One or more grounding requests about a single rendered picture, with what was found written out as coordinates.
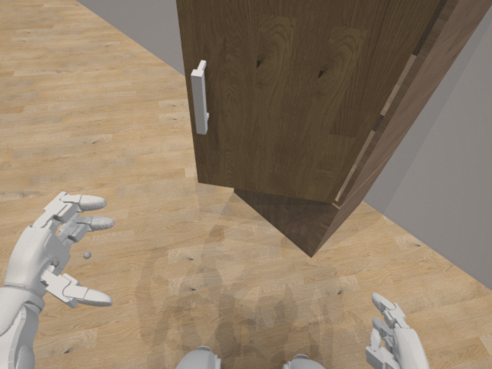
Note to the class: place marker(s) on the cupboard door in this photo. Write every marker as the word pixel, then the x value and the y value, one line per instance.
pixel 293 87

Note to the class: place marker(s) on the robot left thigh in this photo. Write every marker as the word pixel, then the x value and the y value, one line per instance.
pixel 200 359

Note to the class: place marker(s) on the right robot hand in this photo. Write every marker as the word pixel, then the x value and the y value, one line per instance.
pixel 404 347

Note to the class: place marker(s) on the handle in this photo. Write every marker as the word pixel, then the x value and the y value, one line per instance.
pixel 199 99

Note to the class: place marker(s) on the left robot hand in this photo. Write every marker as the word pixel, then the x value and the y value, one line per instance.
pixel 30 263

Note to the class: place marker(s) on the robot left forearm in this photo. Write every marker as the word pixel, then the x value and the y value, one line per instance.
pixel 19 311

